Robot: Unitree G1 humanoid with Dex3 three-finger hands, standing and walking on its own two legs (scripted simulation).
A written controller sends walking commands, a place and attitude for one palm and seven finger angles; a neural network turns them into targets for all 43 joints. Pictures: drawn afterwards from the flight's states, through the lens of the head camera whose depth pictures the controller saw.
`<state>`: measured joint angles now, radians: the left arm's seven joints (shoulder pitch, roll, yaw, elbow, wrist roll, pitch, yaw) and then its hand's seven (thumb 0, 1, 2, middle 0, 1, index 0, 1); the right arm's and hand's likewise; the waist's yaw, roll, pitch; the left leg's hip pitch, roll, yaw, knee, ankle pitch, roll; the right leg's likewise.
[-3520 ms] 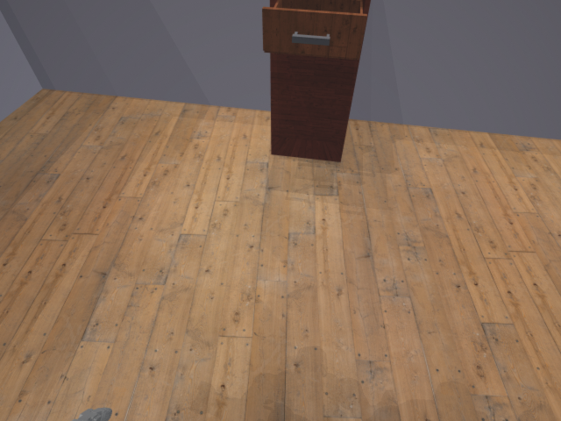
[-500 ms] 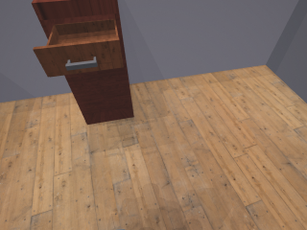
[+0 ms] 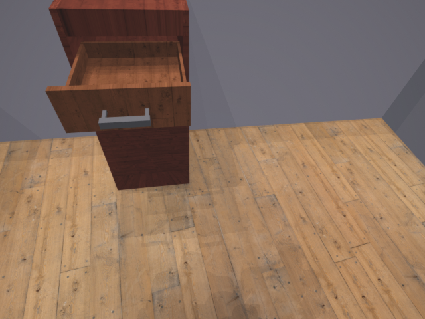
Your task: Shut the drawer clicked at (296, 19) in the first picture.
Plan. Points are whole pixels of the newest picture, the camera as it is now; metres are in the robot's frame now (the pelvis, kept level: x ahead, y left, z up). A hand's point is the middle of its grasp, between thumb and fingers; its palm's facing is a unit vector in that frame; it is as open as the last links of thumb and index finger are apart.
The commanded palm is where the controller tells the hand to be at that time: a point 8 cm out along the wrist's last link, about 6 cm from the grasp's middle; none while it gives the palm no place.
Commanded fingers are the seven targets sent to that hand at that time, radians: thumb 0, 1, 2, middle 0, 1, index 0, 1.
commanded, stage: turn to face it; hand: left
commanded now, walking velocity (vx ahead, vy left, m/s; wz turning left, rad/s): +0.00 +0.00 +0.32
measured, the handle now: (125, 117) +0.58 +0.27 +0.01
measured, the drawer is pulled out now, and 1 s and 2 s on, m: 0.29 0.29 0.29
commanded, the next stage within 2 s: take the last steps up to it in 0.26 s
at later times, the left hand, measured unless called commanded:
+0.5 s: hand out of the picture +0.05 +0.18 -0.18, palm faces +0.23 -0.95 -0.19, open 7.3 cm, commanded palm none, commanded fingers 0.00 0.90 0.90 -0.20 -0.30 -0.20 -0.30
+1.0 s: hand (137, 295) +0.20 +0.17 -0.17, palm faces +0.24 -0.95 -0.20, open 7.3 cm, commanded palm none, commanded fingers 0.00 0.90 0.90 -0.20 -0.30 -0.20 -0.30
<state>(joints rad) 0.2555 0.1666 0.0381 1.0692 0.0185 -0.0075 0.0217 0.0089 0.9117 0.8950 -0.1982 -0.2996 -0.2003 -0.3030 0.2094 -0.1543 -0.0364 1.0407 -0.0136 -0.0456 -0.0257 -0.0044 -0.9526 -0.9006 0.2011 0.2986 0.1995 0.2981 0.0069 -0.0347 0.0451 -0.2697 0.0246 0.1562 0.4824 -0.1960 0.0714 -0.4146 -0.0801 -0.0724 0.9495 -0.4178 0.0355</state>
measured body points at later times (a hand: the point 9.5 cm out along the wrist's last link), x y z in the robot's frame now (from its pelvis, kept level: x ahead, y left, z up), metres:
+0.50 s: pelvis +0.05 +0.00 -0.01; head +0.06 +0.01 +0.44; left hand +0.04 +0.24 -0.17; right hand +0.13 -0.24 -0.15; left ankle +0.01 +0.10 -0.74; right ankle +0.07 -0.13 -0.74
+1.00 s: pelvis +0.17 -0.01 -0.01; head +0.19 -0.02 +0.44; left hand +0.18 +0.22 -0.16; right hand +0.16 -0.24 -0.17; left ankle +0.05 +0.09 -0.68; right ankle +0.23 -0.11 -0.74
